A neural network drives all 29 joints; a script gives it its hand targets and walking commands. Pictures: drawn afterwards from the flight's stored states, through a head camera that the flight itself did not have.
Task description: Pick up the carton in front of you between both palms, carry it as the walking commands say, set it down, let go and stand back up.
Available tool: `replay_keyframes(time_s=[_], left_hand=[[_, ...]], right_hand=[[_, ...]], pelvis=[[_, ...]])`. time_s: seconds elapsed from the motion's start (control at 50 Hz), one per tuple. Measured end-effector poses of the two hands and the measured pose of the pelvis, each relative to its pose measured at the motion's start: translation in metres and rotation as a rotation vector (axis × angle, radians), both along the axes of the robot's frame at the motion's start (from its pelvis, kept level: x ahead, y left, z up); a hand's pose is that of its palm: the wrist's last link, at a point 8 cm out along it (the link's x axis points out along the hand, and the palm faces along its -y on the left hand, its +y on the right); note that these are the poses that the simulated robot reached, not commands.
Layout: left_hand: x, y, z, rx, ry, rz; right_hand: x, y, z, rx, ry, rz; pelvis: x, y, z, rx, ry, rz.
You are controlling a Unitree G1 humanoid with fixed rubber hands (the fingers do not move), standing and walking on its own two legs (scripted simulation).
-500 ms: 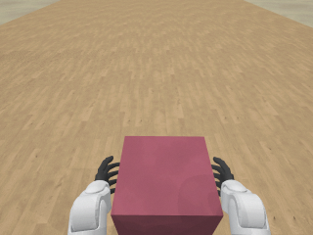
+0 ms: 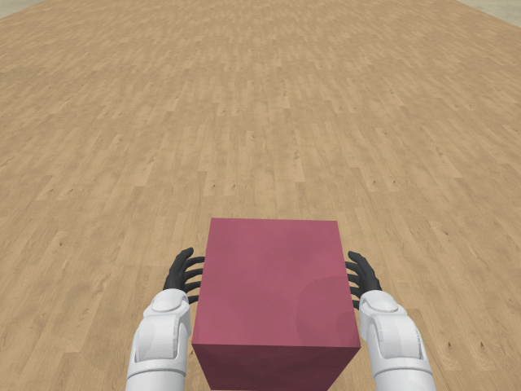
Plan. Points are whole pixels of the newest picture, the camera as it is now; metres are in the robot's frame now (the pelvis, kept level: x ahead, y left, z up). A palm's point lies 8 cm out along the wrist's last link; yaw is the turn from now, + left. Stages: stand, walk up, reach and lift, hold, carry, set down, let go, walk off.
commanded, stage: carry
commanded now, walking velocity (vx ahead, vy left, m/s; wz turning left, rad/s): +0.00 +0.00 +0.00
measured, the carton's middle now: (271, 309) +0.30 +0.00 -0.03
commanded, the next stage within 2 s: hold in 0.18 s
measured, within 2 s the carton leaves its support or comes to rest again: neither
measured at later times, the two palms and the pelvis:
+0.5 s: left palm (158, 326) +0.24 +0.16 +0.05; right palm (364, 309) +0.26 -0.14 +0.04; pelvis -0.03 -0.01 +0.01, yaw +5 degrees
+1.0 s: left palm (171, 318) +0.30 +0.17 -0.04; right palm (339, 306) +0.32 -0.13 -0.06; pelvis -0.08 -0.03 -0.03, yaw +7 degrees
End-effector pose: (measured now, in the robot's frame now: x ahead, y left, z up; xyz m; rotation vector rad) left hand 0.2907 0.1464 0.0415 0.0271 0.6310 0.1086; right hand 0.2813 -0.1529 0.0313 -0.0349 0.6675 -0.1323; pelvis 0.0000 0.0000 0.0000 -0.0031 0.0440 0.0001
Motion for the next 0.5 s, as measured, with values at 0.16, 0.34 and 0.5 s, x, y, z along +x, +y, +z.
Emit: replay_keyframes(time_s=[0.16, 0.34, 0.5], left_hand=[[-0.005, 0.001, 0.003, 0.001, 0.002, 0.003], [-0.024, 0.006, 0.007, -0.002, 0.008, 0.023], [-0.05, 0.015, 0.007, -0.009, 0.014, 0.09]], right_hand=[[-0.003, 0.001, 0.003, 0.006, 0.002, 0.0], [-0.015, 0.006, 0.009, -0.01, 0.008, 0.034], [-0.022, 0.015, 0.009, -0.004, 0.014, 0.093]], pelvis=[[-0.001, 0.0, -0.001, 0.002, -0.003, 0.0], [-0.01, -0.003, 0.008, -0.002, -0.123, 0.056], [-0.027, -0.011, 0.007, 0.004, -0.183, 0.08]])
